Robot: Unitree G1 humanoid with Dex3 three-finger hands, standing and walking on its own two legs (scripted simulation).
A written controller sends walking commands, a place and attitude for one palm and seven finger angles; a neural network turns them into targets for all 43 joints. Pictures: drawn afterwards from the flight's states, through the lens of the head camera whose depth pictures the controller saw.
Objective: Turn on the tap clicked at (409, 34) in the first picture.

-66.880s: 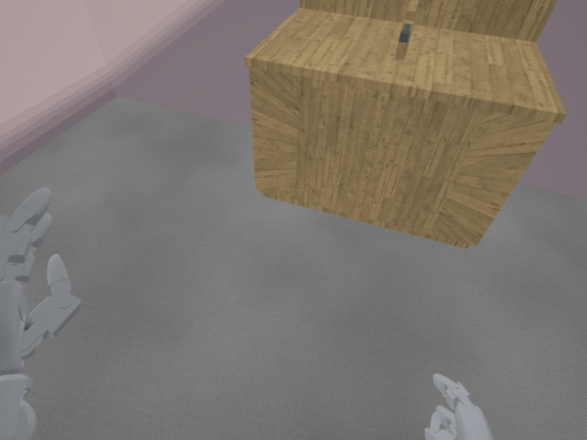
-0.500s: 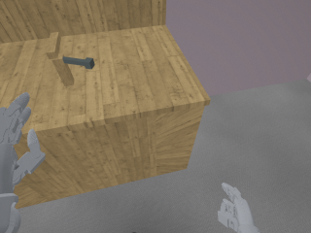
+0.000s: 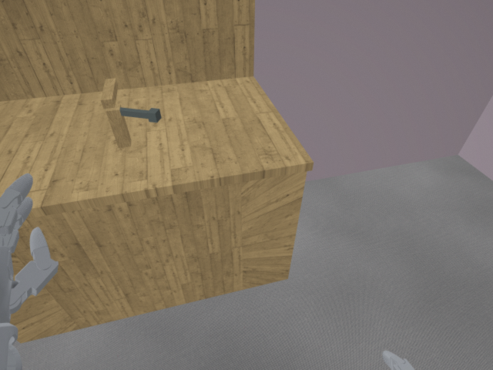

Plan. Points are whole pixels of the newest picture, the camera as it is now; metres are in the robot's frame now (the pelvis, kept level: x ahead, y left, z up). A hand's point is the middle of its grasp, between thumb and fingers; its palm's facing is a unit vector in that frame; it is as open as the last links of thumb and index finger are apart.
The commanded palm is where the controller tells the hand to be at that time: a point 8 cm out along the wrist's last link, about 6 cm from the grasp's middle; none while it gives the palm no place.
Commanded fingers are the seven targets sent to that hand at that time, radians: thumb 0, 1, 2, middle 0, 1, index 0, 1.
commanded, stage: stop stepping back and stand still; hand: left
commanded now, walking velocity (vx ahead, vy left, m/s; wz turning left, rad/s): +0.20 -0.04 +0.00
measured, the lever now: (154, 115) +0.73 +0.28 +0.08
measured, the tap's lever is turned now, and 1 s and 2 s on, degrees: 64 64 64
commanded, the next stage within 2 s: stand and check the lever's angle in 0.28 s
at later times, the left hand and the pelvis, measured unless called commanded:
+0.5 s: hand (61, 247) +0.23 +0.25 +0.16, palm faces +0.43 -0.81 -0.39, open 7.4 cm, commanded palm +0.18 +0.28 +0.18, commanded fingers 0.00 0.90 0.90 -0.20 -0.30 -0.20 -0.30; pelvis +0.02 +0.00 +0.00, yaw +0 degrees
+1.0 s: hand (62, 237) +0.25 +0.27 +0.15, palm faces +0.40 -0.85 -0.35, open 7.4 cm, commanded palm +0.20 +0.30 +0.18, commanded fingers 0.00 0.90 0.90 -0.20 -0.30 -0.20 -0.30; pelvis +0.03 +0.03 +0.00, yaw -2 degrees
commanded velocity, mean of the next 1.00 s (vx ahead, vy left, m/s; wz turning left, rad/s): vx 0.08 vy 0.03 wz -0.04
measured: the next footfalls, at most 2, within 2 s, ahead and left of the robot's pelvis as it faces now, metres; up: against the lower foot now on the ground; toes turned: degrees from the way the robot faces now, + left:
left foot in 0.36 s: +0.06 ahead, +0.12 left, +0.00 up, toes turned +3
right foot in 1.56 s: +0.25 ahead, -0.07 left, +0.00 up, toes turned -8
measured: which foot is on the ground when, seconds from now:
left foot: down 0.00-0.08, up 0.10-0.34, down 0.36-1.00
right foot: down 0.00-1.00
